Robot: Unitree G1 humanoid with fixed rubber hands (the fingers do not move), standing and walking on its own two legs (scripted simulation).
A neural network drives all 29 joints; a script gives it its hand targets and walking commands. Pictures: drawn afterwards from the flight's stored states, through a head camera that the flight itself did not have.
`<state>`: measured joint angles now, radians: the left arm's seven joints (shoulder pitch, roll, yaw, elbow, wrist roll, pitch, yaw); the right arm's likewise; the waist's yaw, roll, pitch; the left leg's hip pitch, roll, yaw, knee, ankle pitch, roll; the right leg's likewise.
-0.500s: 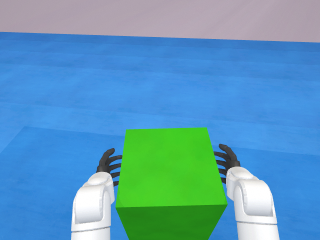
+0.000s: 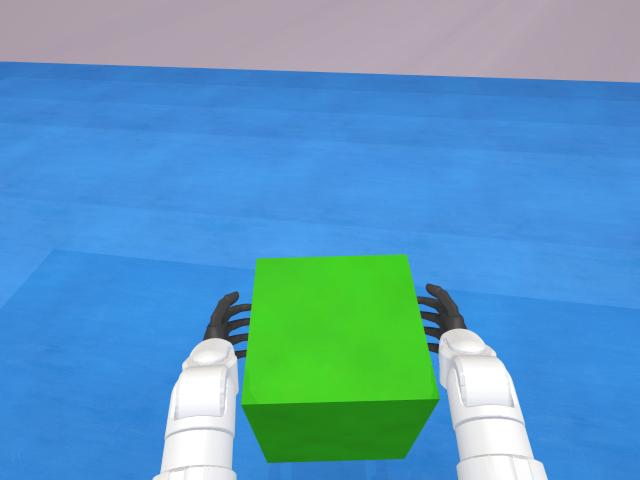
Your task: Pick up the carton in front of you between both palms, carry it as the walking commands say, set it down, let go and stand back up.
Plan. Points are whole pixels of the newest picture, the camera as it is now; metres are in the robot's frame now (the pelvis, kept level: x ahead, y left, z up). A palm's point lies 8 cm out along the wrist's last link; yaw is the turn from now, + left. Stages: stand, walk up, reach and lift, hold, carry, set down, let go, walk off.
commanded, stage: carry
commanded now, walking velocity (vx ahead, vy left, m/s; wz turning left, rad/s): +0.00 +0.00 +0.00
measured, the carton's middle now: (333, 363) +0.31 +0.00 -0.05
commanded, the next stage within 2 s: hold in 1.02 s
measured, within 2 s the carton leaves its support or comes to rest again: neither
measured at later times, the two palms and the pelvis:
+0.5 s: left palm (209, 358) +0.27 +0.16 +0.04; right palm (448, 349) +0.28 -0.14 +0.04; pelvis -0.01 +0.01 +0.00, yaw +0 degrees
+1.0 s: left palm (201, 363) +0.27 +0.17 +0.04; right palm (442, 354) +0.27 -0.13 +0.04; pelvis -0.02 +0.02 +0.00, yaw +0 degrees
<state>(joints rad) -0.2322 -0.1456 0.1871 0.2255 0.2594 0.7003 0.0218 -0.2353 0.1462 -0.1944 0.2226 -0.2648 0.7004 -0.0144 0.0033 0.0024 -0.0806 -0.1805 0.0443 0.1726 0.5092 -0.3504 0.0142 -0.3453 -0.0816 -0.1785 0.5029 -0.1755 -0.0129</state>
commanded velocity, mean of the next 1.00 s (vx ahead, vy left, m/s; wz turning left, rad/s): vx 0.00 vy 0.00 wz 0.00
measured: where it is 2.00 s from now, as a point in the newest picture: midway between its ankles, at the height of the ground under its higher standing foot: outside the picture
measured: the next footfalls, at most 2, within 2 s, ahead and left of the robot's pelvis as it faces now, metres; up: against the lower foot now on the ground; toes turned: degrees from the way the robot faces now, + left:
none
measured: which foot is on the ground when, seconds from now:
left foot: down 0.00-1.00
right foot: down 0.00-1.00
